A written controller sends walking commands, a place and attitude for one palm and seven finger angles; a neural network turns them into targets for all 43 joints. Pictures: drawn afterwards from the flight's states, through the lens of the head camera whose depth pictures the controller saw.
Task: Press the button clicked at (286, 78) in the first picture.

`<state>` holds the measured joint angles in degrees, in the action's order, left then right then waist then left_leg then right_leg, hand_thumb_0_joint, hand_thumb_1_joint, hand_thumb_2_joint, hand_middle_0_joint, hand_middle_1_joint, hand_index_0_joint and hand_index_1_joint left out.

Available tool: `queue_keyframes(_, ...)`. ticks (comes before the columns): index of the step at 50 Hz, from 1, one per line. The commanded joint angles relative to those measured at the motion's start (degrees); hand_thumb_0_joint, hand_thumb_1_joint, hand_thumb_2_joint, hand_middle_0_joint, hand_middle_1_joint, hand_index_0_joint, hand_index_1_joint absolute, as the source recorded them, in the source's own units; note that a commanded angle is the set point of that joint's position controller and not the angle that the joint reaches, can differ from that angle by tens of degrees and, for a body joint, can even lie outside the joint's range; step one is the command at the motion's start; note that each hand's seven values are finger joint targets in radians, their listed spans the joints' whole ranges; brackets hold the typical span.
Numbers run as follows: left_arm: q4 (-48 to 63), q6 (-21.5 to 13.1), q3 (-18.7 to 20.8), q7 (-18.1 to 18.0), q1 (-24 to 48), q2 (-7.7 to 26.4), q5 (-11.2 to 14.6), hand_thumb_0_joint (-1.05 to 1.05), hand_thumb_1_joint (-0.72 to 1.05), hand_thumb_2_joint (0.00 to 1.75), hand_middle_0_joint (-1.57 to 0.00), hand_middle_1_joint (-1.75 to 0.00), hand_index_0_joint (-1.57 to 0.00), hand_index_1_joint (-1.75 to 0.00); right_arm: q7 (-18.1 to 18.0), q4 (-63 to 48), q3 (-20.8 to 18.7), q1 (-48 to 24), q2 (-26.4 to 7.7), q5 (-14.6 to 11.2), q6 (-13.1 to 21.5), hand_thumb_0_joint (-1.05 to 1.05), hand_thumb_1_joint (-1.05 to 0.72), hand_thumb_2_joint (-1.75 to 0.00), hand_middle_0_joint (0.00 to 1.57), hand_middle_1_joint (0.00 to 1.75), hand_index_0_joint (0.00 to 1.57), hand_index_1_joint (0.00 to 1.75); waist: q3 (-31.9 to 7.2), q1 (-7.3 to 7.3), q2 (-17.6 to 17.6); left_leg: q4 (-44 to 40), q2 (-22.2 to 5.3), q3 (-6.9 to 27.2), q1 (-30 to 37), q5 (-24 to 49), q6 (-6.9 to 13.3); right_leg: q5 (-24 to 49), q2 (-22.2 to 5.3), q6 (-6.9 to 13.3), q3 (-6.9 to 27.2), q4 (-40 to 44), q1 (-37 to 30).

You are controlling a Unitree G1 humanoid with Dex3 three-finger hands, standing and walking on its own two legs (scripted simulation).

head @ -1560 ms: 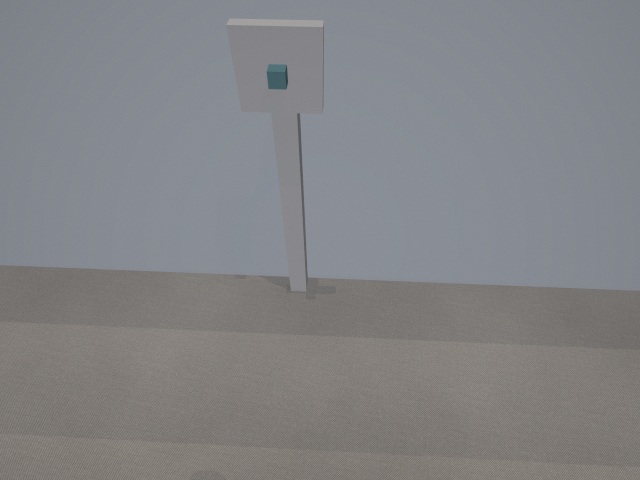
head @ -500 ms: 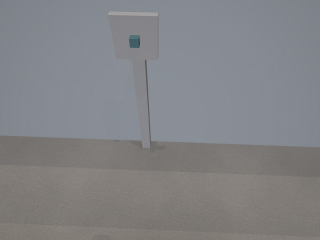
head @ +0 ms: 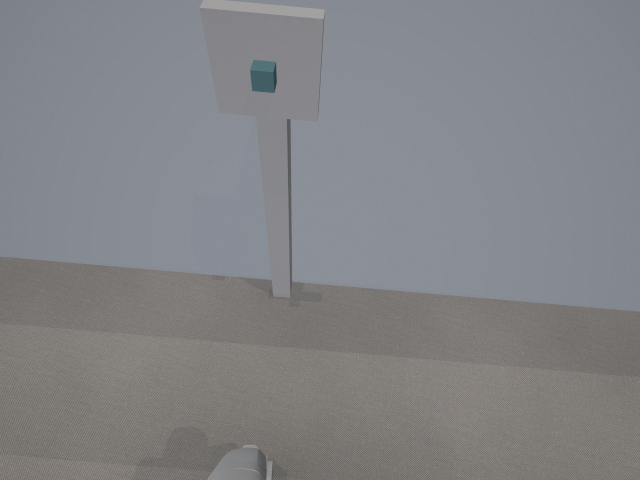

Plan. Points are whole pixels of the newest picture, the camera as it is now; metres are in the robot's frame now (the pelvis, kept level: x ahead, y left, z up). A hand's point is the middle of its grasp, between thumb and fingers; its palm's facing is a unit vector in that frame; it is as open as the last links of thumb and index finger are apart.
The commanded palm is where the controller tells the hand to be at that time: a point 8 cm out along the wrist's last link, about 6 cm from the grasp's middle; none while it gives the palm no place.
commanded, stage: take the last steps up to it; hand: left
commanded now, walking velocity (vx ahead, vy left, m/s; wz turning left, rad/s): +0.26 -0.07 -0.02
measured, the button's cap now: (264, 75) +0.67 +0.16 +0.11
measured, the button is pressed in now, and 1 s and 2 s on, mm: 0 0 0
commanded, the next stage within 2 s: come to a stop and stand still in 0.32 s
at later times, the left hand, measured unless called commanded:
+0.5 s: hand (249, 383) +0.26 +0.13 -0.16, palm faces -0.03 -0.97 -0.25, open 7.4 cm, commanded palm none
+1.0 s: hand (216, 389) +0.25 +0.18 -0.18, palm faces +0.04 -0.97 -0.23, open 7.4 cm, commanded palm none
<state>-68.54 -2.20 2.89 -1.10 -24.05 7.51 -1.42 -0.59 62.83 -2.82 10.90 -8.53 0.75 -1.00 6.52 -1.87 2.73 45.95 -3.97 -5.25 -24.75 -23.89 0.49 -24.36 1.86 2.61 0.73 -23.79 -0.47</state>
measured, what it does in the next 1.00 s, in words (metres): walks ahead: left foot, then right foot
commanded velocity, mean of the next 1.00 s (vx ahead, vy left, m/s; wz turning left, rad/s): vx -0.04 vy -0.01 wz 0.00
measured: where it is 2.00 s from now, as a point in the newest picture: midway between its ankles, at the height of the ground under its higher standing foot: outside the picture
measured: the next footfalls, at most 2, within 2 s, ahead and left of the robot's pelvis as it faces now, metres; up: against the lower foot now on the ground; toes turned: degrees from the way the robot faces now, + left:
left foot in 0.04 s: +0.12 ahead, +0.13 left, +0.00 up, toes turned +7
right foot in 0.40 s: +0.23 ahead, -0.15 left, +0.00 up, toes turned -10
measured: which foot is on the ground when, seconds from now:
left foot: up 0.00-0.02, down 0.04-0.40, up 0.42-0.82, down 0.84-1.00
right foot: down 0.00-0.04, up 0.06-0.38, down 0.40-0.84, up 0.86-1.00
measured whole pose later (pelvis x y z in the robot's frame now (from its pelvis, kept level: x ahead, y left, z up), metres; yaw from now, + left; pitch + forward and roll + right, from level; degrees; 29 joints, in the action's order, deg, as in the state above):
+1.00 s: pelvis +0.20 -0.02 +0.01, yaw -2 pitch +1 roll -2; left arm -58.8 2.7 4.9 -2.0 -9.1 12.3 -0.8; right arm -2.5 54.4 -1.6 5.6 -9.9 1.6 -1.9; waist 7.9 -1.6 0.7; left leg 29.7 -1.9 -4.2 -18.3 -12.3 2.6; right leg -28.9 1.5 -1.3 1.3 -65.4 24.9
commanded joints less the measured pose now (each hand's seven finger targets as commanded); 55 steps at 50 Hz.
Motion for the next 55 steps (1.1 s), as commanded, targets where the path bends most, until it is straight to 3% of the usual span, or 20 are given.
queue_keyframes(1, 3.16, -1.36, 1.33, 0.00, 1.58, 7.18, 0.80, 0.00, 0.90, 0.90, -0.20, -0.30, -0.20, -0.30, -0.72, 0.95, -1.46, 15.87, -5.50, 0.62, 3.36, 0.00, -0.90, -0.90, 0.20, 0.30, 0.20, 0.30, -6.90, 10.10, -6.10, -17.00, 0.20, 0.48, 30.26, 13.89, 1.55, 32.28, -7.11, 4.02, 1.44, -14.09, 18.67)
queue_keyframes(2, 4.04, -1.22, 0.75, 0.38, -0.80, 3.74, 1.19, 0.00, 0.90, 0.90, -0.20, -0.30, -0.20, -0.30, -1.38, 2.27, -3.26, 23.68, -12.27, 1.45, 4.01, 0.00, -0.90, -0.90, 0.20, 0.30, 0.20, 0.30, -14.38, 11.64, -21.75, -22.40, -16.63, 24.16, 39.84, 13.43, 7.25, 7.61, -0.26, 0.39, -3.80, -33.53, 30.08)
queue_keyframes(3, 5.91, -1.25, 0.69, 0.26, 1.33, 4.62, 1.19, 0.00, 0.90, 0.90, -0.20, -0.30, -0.20, -0.30, -1.97, 2.08, -3.06, 26.00, -14.82, 1.29, 3.35, 0.00, -0.90, -0.90, 0.20, 0.30, 0.20, 0.30, -14.95, 11.83, -21.76, -31.38, -25.47, 36.60, 37.06, 14.75, 12.37, -9.10, 1.21, 0.33, -0.14, -46.42, 34.05)
queue_keyframes(4, 7.14, -1.02, 0.92, 0.30, 3.82, 4.82, 0.57, 0.00, 0.90, 0.90, -0.20, -0.30, -0.20, -0.30, -1.91, 0.45, -3.00, 20.74, -14.54, 1.29, 2.70, 0.00, -0.90, -0.90, 0.20, 0.30, 0.20, 0.30, -9.10, 9.88, -13.33, -32.97, -27.29, 35.79, 30.03, 9.13, 14.95, -7.24, -2.71, 0.61, 2.42, -52.12, 36.67)
queue_keyframes(6, 6.81, -0.57, 1.13, 0.80, 6.44, 3.28, -0.24, 0.00, 0.90, 0.90, -0.20, -0.30, -0.20, -0.30, -1.55, -2.19, -1.32, 12.32, -8.46, 1.52, 3.50, 0.00, -0.90, -0.90, 0.20, 0.30, 0.20, 0.30, 1.31, 5.49, -9.63, -34.93, -20.68, 23.81, 12.83, 6.24, 10.50, 1.10, -6.72, -0.12, 1.65, -51.66, 36.09)
queue_keyframes(11, 7.68, 1.44, 0.62, 2.17, 3.95, 1.09, 0.21, 0.00, 0.90, 0.90, -0.20, -0.30, -0.20, -0.30, -1.45, -3.32, -0.72, 6.59, -7.95, 1.45, 4.15, 0.00, -0.90, -0.90, 0.20, 0.30, 0.20, 0.30, -1.33, 1.06, -11.76, -34.19, -12.87, 4.28, 7.56, 14.67, 6.28, 6.68, -8.02, -2.52, -3.62, -27.67, 25.09)
queue_keyframes(17, 8.69, 0.95, 1.41, 2.05, 6.56, 4.63, -0.07, 0.00, 0.90, 0.90, -0.20, -0.30, -0.20, -0.30, -0.64, -2.67, -1.77, 7.75, -8.64, 1.36, 2.21, 0.00, -0.90, -0.90, 0.20, 0.30, 0.20, 0.30, -2.90, 0.74, -8.09, -28.71, -10.83, 3.27, 5.20, -0.01, 3.87, 11.74, -4.00, -3.37, -9.11, -10.41, 12.79)
queue_keyframes(19, 7.02, 0.08, 2.43, 1.41, 1.20, 9.22, -0.27, 0.00, 0.90, 0.90, -0.20, -0.30, -0.20, -0.30, -0.31, -2.51, -1.04, 8.10, -5.40, 0.84, 2.05, 0.00, -0.90, -0.90, 0.20, 0.30, 0.20, 0.30, -4.65, -2.32, 2.08, -14.15, -3.91, -2.32, -0.08, -3.00, 0.30, 9.02, -9.35, -1.66, -1.16, -1.23, 3.13)
queue_keyframes(20, 5.84, -0.45, 3.56, 0.73, -1.90, 15.11, -0.38, 0.00, 0.90, 0.90, -0.20, -0.30, -0.20, -0.30, 0.14, -3.51, -0.14, 9.41, -1.05, 0.34, 1.95, 0.00, -0.90, -0.90, 0.20, 0.30, 0.20, 0.30, -6.98, -3.07, 18.61, 0.90, 2.13, -5.67, -7.57, -10.36, -1.49, 7.72, -21.53, 3.05, 15.30, 7.86, -1.52)
queue_keyframes(21, 5.98, -0.18, 3.16, 0.17, -2.41, 15.56, 0.32, 0.00, 0.90, 0.90, -0.20, -0.30, -0.20, -0.30, 0.02, -4.51, -0.28, 6.95, -2.90, -0.03, 1.32, 0.00, -0.90, -0.90, 0.20, 0.30, 0.20, 0.30, -7.81, -3.77, 16.08, 10.94, 0.45, -0.41, -6.54, -15.60, -1.05, 10.32, -25.79, 7.42, 20.01, 11.68, 0.53)
queue_keyframes(25, 8.36, -0.86, 1.08, -1.40, 7.96, 8.83, 0.16, 0.00, 0.90, 0.90, -0.20, -0.30, -0.20, -0.30, -1.03, -1.12, 0.52, 9.14, -1.01, -0.71, 0.79, 0.00, -0.90, -0.90, 0.20, 0.30, 0.20, 0.30, -7.96, 1.56, 5.06, 8.37, -1.62, 4.40, 0.12, -5.47, -2.25, 61.40, -20.45, 6.74, 4.11, 1.86, 3.90)
queue_keyframes(29, 9.18, 0.35, 2.45, -2.27, 7.37, 10.41, 0.16, 0.00, 0.90, 0.90, -0.20, -0.30, -0.20, -0.30, -0.83, -2.18, -0.10, 6.78, -1.84, -0.68, -1.04, 0.00, -0.90, -0.90, 0.20, 0.30, 0.20, 0.30, -9.01, 0.59, 2.44, 2.37, 1.85, 1.91, 0.40, -2.18, -3.09, 70.12, -20.76, 7.33, 2.17, -0.09, 0.24)
queue_keyframes(35, 11.04, 1.61, 3.34, -2.53, 11.16, 11.87, -0.07, 0.00, 0.90, 0.90, -0.20, -0.30, -0.20, -0.30, -0.37, -6.07, -1.46, 2.26, -4.39, -0.28, -2.48, 0.00, -0.90, -0.90, 0.20, 0.30, 0.20, 0.30, -7.83, 1.15, 4.81, 3.11, 2.01, 5.39, 0.28, -1.41, -3.05, 62.16, -22.92, 8.80, 2.32, 0.42, 3.71)
queue_keyframes(39, 11.75, 2.05, 3.35, -2.21, 12.89, 12.31, 0.13, 0.00, 0.90, 0.90, -0.20, -0.30, -0.20, -0.30, -0.24, -6.36, -1.56, 3.71, -5.31, -0.08, -1.93, 0.00, -0.90, -0.90, 0.20, 0.30, 0.20, 0.30, -8.91, 3.18, 3.17, -12.78, 1.95, 3.74, 8.45, 9.81, -2.64, 49.40, -18.72, 5.50, -0.50, -3.89, 6.06)
queue_keyframes(40, 11.67, 2.28, 3.08, -2.19, 12.64, 11.50, 0.40, 0.00, 0.90, 0.90, -0.20, -0.30, -0.20, -0.30, -0.32, -5.90, -1.65, 5.62, -6.50, 0.19, -1.37, 0.00, -0.90, -0.90, 0.20, 0.30, 0.20, 0.30, -10.21, 3.93, 0.55, -20.56, -0.53, 4.15, 14.86, 22.34, -1.85, 40.11, -16.15, 2.89, -1.86, -7.33, 8.80)
queue_keyframes(42, 12.52, 2.96, 1.65, -2.06, 9.12, 7.11, 1.13, 0.00, 0.90, 0.90, -0.20, -0.30, -0.20, -0.30, -0.94, -7.45, -2.77, 6.64, -14.23, 0.45, -0.54, 0.00, -0.90, -0.90, 0.20, 0.30, 0.20, 0.30, -14.69, 4.02, -20.40, -24.11, -21.01, 23.96, 23.97, 69.46, 10.14, -13.55, -3.41, -4.36, -5.61, -26.18, 21.42)
queue_keyframes(43, 12.89, 3.43, 1.95, -2.24, 9.79, 8.05, 0.99, 0.00, 0.90, 0.90, -0.20, -0.30, -0.20, -0.30, -1.47, -7.91, -2.63, 6.05, -15.30, 0.85, -0.99, 0.00, -0.90, -0.90, 0.20, 0.30, 0.20, 0.30, -14.25, 5.17, -16.72, -23.14, -21.77, 19.78, 20.10, 66.52, 14.23, -16.52, -2.11, -3.48, 0.25, -37.09, 20.41)
queue_keyframes(46, 11.73, 4.47, 2.83, -1.59, 11.00, 8.58, 0.27, 0.00, 0.90, 0.90, -0.20, -0.30, -0.20, -0.30, -2.61, -9.76, -1.46, 0.83, -11.55, 1.03, -0.52, 0.00, -0.90, -0.90, 0.20, 0.30, 0.20, 0.30, -8.72, 2.94, -13.97, -24.62, -16.25, 15.24, 13.34, 51.73, 11.55, -7.12, -1.89, -3.60, 4.32, -46.64, 25.46)
queue_keyframes(49, 11.58, 4.59, 2.57, -0.97, 8.58, 7.92, 0.35, 0.00, 0.90, 0.90, -0.20, -0.30, -0.20, -0.30, -2.77, -10.31, -1.02, 0.40, -10.53, 0.97, 0.11, 0.00, -0.90, -0.90, 0.20, 0.30, 0.20, 0.30, -10.35, 1.80, -6.59, -25.39, -13.76, 13.18, 16.84, 41.90, 10.11, -1.09, -1.91, -4.76, 3.19, -45.35, 27.60)
queue_keyframes(55, 12.84, 4.56, 1.43, 0.21, 10.80, 7.02, 0.02, 0.00, 0.90, 0.90, -0.20, -0.30, -0.20, -0.30, -2.10, -8.04, -1.49, 3.77, -10.88, 1.12, 0.28, 0.00, -0.90, -0.90, 0.20, 0.30, 0.20, 0.30, -11.03, 3.99, -12.75, -30.18, -13.37, 14.11, 19.92, 21.21, 8.43, -2.76, -3.27, -4.75, -0.20, -26.46, 24.32)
